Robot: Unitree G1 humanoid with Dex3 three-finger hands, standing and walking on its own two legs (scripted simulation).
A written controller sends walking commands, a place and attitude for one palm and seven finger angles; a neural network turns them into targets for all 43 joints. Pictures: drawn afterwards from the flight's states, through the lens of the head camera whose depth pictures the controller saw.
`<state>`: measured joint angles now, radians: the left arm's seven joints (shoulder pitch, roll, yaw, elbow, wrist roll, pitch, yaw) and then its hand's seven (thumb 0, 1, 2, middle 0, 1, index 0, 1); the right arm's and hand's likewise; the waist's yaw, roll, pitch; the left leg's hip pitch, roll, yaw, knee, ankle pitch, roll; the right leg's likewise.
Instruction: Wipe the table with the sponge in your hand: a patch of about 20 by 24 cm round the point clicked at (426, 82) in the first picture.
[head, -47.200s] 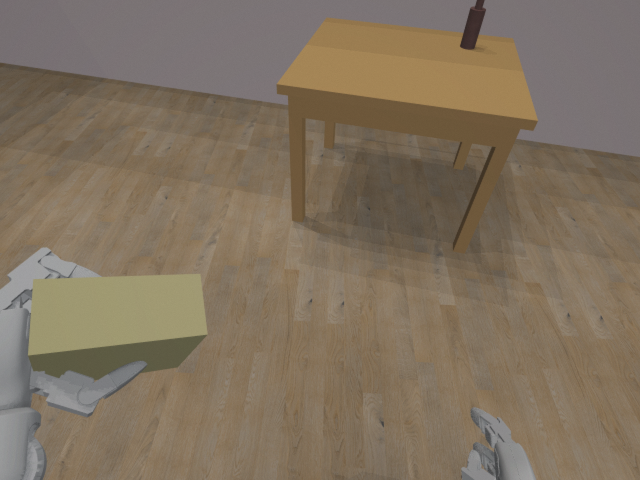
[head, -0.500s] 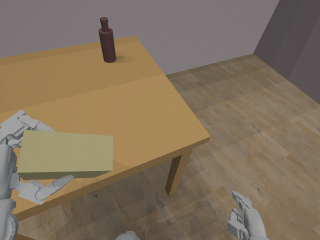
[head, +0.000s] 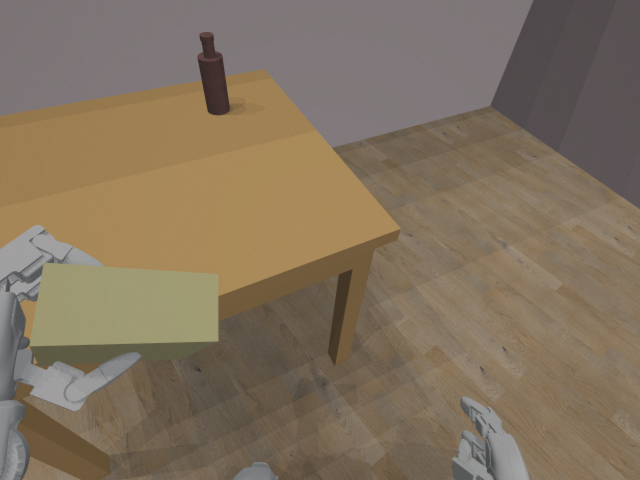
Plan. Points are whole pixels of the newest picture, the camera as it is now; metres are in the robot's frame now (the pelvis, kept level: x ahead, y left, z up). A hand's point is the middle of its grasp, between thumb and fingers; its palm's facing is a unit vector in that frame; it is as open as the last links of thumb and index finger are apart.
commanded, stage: stop stepping back and stand still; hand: left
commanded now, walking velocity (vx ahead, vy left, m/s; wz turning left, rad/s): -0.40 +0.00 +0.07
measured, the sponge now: (152, 321) +0.23 +0.18 +0.14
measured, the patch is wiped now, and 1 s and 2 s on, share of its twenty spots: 1.00 1.00 1.00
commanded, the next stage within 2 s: stand and wait in 0.84 s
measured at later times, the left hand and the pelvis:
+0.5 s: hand out of the picture +0.09 +0.25 +0.17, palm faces +0.42 -0.82 -0.38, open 10.2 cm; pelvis -0.11 +0.00 -0.01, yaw +3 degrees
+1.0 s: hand out of the picture +0.06 +0.23 +0.17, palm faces +0.43 -0.82 -0.38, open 10.2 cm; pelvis -0.14 -0.02 +0.00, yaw +4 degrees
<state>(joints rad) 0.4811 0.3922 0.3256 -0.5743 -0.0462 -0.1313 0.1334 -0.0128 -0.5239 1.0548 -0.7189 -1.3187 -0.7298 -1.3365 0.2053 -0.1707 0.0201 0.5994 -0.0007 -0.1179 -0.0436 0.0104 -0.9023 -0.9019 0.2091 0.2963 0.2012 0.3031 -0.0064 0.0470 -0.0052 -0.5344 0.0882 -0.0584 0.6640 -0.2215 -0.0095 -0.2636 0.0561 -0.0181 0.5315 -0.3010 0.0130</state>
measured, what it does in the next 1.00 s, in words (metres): walks backwards: left foot, then right foot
